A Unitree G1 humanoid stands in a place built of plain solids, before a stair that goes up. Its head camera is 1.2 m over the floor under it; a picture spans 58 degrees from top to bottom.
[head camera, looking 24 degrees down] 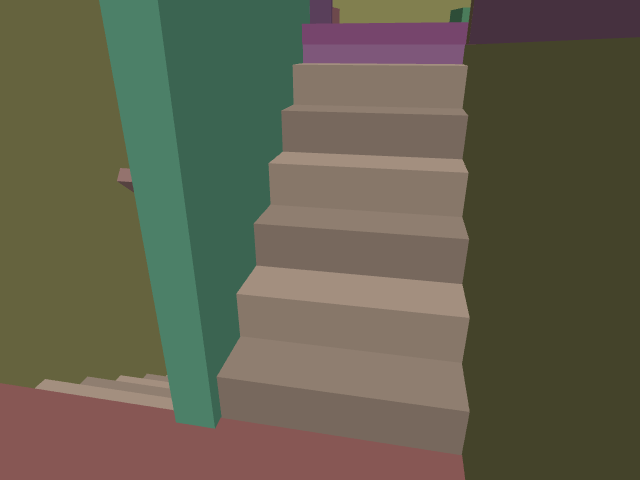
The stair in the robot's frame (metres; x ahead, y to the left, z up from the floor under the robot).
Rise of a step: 0.19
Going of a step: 0.23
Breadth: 0.82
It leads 11 degrees to the right of straight ahead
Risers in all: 7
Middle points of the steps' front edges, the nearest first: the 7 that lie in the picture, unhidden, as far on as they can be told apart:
1.07 -0.05 0.19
1.29 -0.10 0.37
1.52 -0.14 0.56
1.74 -0.18 0.75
1.97 -0.23 0.94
2.19 -0.27 1.12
2.42 -0.31 1.31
